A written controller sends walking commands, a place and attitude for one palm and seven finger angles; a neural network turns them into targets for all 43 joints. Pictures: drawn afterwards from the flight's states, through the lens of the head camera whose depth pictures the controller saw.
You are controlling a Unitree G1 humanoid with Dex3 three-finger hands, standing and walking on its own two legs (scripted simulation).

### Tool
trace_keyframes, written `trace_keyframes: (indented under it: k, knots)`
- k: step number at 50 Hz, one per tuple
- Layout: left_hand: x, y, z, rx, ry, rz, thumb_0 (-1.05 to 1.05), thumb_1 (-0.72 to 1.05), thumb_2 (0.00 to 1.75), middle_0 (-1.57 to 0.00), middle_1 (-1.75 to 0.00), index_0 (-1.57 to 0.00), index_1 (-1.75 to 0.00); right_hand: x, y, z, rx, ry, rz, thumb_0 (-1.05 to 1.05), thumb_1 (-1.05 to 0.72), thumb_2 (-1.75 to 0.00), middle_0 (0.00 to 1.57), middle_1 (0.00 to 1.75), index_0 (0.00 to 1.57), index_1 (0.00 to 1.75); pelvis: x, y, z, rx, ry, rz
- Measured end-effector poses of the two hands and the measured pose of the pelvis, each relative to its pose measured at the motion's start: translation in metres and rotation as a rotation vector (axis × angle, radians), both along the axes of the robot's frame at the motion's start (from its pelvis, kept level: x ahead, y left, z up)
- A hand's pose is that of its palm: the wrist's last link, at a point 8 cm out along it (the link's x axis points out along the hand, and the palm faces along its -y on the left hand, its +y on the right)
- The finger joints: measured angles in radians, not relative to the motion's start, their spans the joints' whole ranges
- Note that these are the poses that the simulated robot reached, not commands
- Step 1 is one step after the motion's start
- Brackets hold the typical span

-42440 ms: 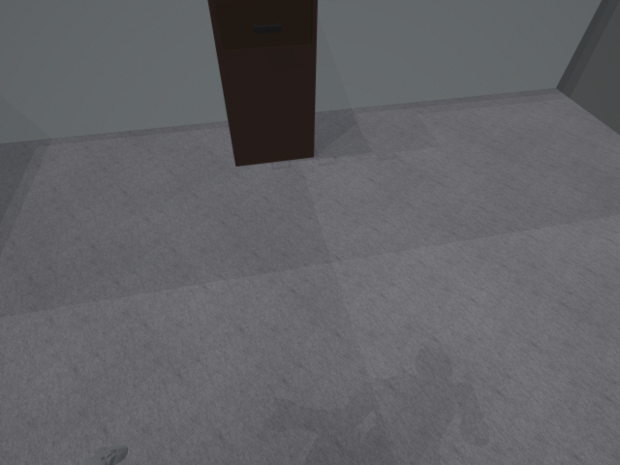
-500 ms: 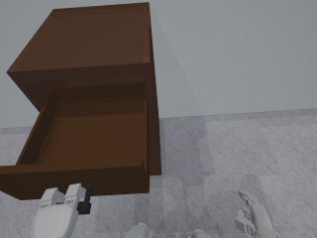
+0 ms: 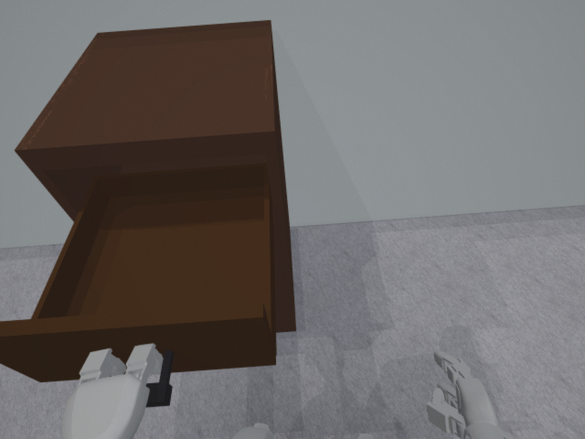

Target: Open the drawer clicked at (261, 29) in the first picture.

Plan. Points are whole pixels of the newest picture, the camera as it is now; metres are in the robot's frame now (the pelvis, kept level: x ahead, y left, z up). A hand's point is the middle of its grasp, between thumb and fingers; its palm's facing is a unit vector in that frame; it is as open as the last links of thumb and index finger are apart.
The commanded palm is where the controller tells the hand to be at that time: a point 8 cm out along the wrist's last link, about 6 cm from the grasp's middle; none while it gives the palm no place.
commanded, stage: lift the hand off the handle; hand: left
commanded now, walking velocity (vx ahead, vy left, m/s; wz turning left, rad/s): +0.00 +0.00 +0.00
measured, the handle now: (130, 379) +0.19 +0.25 -0.02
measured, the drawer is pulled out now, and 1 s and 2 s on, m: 0.30 0.30 0.29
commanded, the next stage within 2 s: draw the hand back to the body in 1.96 s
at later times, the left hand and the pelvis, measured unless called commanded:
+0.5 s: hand (119, 409) +0.15 +0.23 +0.01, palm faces -0.05 -0.11 -0.99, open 13.0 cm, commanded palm +0.15 +0.23 +0.08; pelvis +0.01 +0.00 +0.01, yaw -1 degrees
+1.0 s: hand (102, 399) +0.16 +0.24 +0.05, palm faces -0.02 -0.12 -0.99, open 13.0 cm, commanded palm +0.15 +0.23 +0.12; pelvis +0.02 +0.01 +0.03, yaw -1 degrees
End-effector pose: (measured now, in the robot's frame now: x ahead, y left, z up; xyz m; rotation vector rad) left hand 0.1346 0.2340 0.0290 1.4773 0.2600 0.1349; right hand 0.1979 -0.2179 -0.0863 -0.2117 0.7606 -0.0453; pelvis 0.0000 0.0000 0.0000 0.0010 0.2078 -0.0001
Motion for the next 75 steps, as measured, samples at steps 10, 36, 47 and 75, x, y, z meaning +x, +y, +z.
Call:
trace_keyframes:
  k: [10,36,47,75]
  knots:
    - [0.001,0.001,0.012,-0.008,-0.016,-0.007,0.00,-0.48,0.30,-0.32,-1.20,-0.47,-1.22,0.003,-0.004,0.007,-0.008,-0.010,0.010,0.02,-0.91,-0.90,0.20,0.30,0.20,0.30,0.006,0.002,0.004,-0.002,-0.009,-0.004]
    - [0.002,0.001,0.049,-0.024,-0.022,-0.012,0.00,-0.49,0.30,-0.32,-1.20,-0.49,-1.22,0.018,0.009,0.025,0.037,-0.036,0.042,0.02,-0.91,-0.90,0.20,0.30,0.20,0.30,0.018,0.003,0.020,-0.001,-0.056,-0.010]
    - [0.001,0.006,0.066,-0.024,-0.040,-0.033,0.00,-0.49,0.30,-0.34,-1.21,-0.48,-1.22,0.021,0.008,0.032,0.041,-0.049,0.035,0.02,-0.91,-0.90,0.20,0.30,0.20,0.30,0.020,0.005,0.026,-0.003,-0.076,-0.015]
    - [0.007,0.009,0.112,-0.044,-0.113,-0.045,0.00,-0.49,0.30,-0.43,-1.24,-0.42,-1.23,0.028,0.030,0.050,0.074,-0.079,0.067,0.02,-0.91,-0.90,0.20,0.30,0.20,0.30,0.023,0.015,0.041,-0.011,-0.132,-0.017]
